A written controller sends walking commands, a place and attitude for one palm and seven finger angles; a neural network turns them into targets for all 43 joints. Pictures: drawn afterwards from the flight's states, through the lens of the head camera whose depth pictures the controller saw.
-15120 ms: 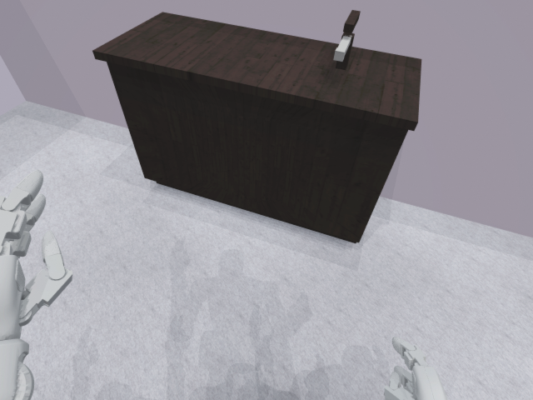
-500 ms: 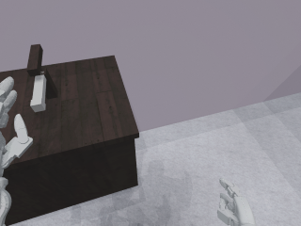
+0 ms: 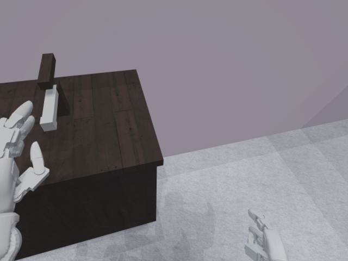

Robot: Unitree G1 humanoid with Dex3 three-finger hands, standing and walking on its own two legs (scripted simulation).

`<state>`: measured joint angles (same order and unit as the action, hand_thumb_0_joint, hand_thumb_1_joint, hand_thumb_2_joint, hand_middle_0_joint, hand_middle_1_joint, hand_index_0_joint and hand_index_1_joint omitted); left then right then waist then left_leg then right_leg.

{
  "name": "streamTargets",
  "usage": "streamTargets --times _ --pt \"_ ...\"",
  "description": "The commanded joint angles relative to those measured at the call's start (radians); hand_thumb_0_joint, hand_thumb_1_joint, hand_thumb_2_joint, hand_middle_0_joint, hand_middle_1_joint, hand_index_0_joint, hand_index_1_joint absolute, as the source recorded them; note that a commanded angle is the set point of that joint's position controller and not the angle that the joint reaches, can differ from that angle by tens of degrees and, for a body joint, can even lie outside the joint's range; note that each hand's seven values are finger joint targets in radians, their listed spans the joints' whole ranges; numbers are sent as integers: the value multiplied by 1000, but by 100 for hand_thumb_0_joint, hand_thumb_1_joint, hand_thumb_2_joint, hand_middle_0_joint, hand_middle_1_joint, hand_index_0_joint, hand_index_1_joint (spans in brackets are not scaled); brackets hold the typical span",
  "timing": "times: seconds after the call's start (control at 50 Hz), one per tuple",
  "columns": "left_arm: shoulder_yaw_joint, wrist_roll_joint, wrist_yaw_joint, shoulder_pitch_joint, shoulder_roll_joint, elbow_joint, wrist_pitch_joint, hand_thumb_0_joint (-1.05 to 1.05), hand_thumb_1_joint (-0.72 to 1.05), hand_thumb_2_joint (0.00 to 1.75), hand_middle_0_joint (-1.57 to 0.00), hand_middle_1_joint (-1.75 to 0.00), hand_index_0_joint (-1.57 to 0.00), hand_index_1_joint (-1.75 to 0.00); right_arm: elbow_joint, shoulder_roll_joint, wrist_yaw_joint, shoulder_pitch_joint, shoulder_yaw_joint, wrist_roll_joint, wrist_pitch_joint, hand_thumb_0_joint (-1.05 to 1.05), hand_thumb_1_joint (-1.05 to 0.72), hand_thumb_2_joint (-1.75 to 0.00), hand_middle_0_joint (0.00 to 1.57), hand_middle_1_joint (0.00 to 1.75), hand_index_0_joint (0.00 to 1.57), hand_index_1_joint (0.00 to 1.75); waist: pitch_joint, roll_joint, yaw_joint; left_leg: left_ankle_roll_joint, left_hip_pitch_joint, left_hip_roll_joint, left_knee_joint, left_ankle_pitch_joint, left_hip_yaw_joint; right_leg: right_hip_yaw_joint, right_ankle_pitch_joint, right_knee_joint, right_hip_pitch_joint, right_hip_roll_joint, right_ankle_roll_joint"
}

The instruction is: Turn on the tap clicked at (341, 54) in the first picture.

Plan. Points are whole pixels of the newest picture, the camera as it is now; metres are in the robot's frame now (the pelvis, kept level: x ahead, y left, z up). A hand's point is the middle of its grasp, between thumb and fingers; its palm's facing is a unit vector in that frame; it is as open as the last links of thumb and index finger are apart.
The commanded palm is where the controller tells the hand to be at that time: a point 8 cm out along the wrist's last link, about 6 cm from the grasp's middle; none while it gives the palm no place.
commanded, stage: come to a stop and stand still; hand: left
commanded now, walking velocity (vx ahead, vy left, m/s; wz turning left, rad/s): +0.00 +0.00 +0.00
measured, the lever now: (48, 123) +0.39 +0.35 +0.07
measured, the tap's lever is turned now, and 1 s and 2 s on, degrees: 0 0 0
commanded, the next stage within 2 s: look again from close up in 0.18 s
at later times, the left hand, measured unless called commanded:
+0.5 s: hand (44, 171) +0.22 +0.24 +0.16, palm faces +0.39 -0.85 -0.36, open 7.5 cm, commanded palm +0.16 +0.27 +0.17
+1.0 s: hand (65, 188) +0.21 +0.21 +0.13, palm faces +0.40 -0.84 -0.35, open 7.5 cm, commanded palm +0.15 +0.26 +0.16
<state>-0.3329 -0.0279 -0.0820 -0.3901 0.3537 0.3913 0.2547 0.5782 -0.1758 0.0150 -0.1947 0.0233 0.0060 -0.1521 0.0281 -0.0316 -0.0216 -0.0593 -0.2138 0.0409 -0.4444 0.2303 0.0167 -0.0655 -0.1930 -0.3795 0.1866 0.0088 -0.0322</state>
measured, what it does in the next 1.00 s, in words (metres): stands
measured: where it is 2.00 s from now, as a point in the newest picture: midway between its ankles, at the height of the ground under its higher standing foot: outside the picture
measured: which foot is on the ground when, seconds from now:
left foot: down 0.00-1.00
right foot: down 0.00-1.00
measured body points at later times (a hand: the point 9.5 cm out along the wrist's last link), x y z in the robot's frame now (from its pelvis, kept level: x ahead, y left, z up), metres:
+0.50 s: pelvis +0.00 -0.01 +0.00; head +0.02 +0.01 +0.45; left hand +0.19 +0.28 +0.18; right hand +0.19 -0.23 -0.07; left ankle +0.00 +0.08 -0.74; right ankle +0.01 -0.15 -0.74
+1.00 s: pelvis +0.00 -0.05 -0.01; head -0.01 -0.06 +0.44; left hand +0.18 +0.26 +0.15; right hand +0.18 -0.26 -0.10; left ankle +0.00 +0.08 -0.74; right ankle +0.01 -0.14 -0.74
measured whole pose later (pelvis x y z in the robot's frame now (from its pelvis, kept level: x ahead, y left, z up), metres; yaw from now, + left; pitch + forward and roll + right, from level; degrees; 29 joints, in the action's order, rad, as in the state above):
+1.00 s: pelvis +0.00 -0.05 -0.01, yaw +2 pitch -1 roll +1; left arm -0.32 -0.08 -0.05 -0.37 0.32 0.29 0.07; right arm 0.67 -0.22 0.02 -0.18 0.02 -0.01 -0.15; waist 0.00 0.03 -0.03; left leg 0.00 -0.25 0.03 -0.54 0.27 -0.03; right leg -0.02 -0.30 -0.58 0.26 0.03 0.03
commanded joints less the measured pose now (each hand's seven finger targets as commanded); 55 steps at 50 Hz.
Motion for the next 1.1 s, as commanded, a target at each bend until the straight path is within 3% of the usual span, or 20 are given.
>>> streamTargets --times 0.0,0.06,0.18,0.32,0.46,0.64,0.66,0.68,0.7,0.72,0.74,0.76,0.78,0.84,0.86,0.9,0.92,0.96,1.0,1.08 --pt "-140 -20 -22 86 188 277 71 0 90 90 -20 -30 -20 -30 -161 -138 17 79 -50 3 -40 0 -90 -90 20 30 20 30 -162 98 -8 55 22 -100 96 -209 -75 17 212 2 -111 -22 41" --pt "-127 -20 -21 74 177 311 67 0 90 90 -20 -30 -20 -30 -162 -139 17 79 -50 2 -42 0 -90 -90 20 30 20 30 -176 132 -8 60 46 -103 85 -261 -72 25 229 -6 -110 -23 40" --pt "-105 -14 -26 28 147 258 45 0 90 90 -20 -30 -20 -30 -148 -148 15 60 -59 4 -26 0 -90 -90 20 30 20 30 -177 98 -4 71 66 -108 74 -311 -65 25 260 -5 -103 -23 41" --pt "-112 -15 -30 43 158 246 37 0 90 90 -20 -30 -20 -30 -154 -147 23 75 -59 7 -8 0 -90 -90 20 30 20 30 -152 67 -6 58 38 -104 89 -226 -67 16 234 13 -109 -28 40" --pt "-123 -15 -34 49 178 275 37 0 90 90 -20 -30 -20 -30 -157 -144 29 88 -56 5 -7 0 -90 -90 20 30 20 30 -139 106 -8 48 18 -97 103 -157 -65 10 204 25 -114 -30 41" --pt "-105 -13 -34 57 157 217 31 0 90 90 -20 -30 -20 -30 -154 -146 30 82 -58 5 -2 0 -90 -90 20 30 20 30 -103 61 -7 39 -7 -89 127 -45 -65 -4 121 63 -93 -23 38" --pt "-373 6 -54 998 854 513 157 0 90 90 -20 -30 -20 -30 -295 -182 79 -32 114 52 3 0 -90 -90 20 30 20 30 126 332 84 9 -415 -132 157 260 -130 46 -106 -118 -132 26 -11" --pt "-269 166 11 672 359 -67 18 0 90 90 -20 -30 -20 -30 -44 -109 35 40 -40 -80 -58 0 -90 -90 20 30 20 30 -159 322 -42 70 44 -102 126 -233 -102 81 48 -121 -11 35 63" --pt "-120 29 25 399 185 -16 -7 0 90 90 -20 -30 -20 -30 -69 -138 -17 28 -40 -69 -81 0 -90 -90 20 30 20 30 -152 212 19 149 150 -86 84 -458 -99 154 24 -111 69 65 67" --pt "-189 -24 30 221 197 40 -24 0 90 90 -20 -30 -20 -30 -56 -196 -20 -7 -83 -52 -66 0 -90 -90 20 30 20 30 -364 200 -17 154 289 -108 34 -561 -94 136 35 -150 85 70 54" --pt "-96 -111 78 174 69 79 -63 0 90 90 -20 -30 -20 -30 -79 -190 -13 53 -74 -40 -76 0 -90 -90 20 30 20 30 -398 215 -62 153 303 -86 35 -491 -83 124 16 -132 77 46 51" --pt "-139 -173 103 129 73 5 -106 0 90 90 -20 -30 -20 -30 -68 -193 -10 80 -63 -27 -77 0 -90 -90 20 30 20 30 -396 202 -59 149 291 -75 32 -444 -62 133 54 -106 41 50 55" --pt "-84 -193 122 117 52 66 -136 0 90 90 -20 -30 -20 -30 -73 -198 -10 115 -55 -13 -75 0 -90 -90 20 30 20 30 -350 160 -73 129 204 -60 17 -313 -40 148 97 -103 9 34 54" --pt "-72 -111 88 80 109 21 -188 0 90 90 -20 -30 -20 -30 -80 -207 -1 158 -41 2 -57 0 -90 -90 20 30 20 30 -66 -41 -31 70 -25 -53 42 -61 -42 160 25 -83 58 31 46" --pt "-134 -79 59 96 188 41 -182 0 90 90 -20 -30 -20 -30 -81 -208 2 173 -41 5 -47 0 -90 -90 20 30 20 30 -27 -30 -37 63 -54 -45 51 -22 -32 145 -11 -68 57 31 46" --pt "-165 -40 3 175 227 104 -136 0 90 90 -20 -30 -20 -30 -96 -185 14 184 -46 -14 -50 0 -90 -90 20 30 20 30 -42 -52 -28 50 -72 -38 19 10 -32 124 -82 -75 92 23 41" --pt "-158 -43 -18 209 207 145 -103 0 90 90 -20 -30 -20 -30 -95 -172 17 191 -44 -19 -56 0 -90 -90 20 30 20 30 -65 -42 -30 43 -63 -31 0 22 -31 113 -112 -75 108 21 37" --pt "-227 -52 -61 290 285 253 -13 0 90 90 -20 -30 -20 -30 -74 -153 24 193 -46 -30 -74 0 -90 -90 20 30 20 30 -123 31 -43 43 -33 -25 -34 15 -20 86 -135 -69 102 24 35" --pt "-203 -62 -74 296 243 198 42 0 90 90 -20 -30 -20 -30 -50 -138 24 170 -47 -33 -92 0 -90 -90 20 30 20 30 -138 79 -34 40 -39 -14 -79 29 -16 62 -165 -63 116 15 35" --pt "-142 -76 -32 259 206 110 29 0 90 90 -20 -30 -20 -30 -18 -151 36 152 -51 -23 -110 0 -90 -90 20 30 20 30 -138 197 -20 36 -68 -2 -124 64 -3 6 -218 -32 122 -22 35"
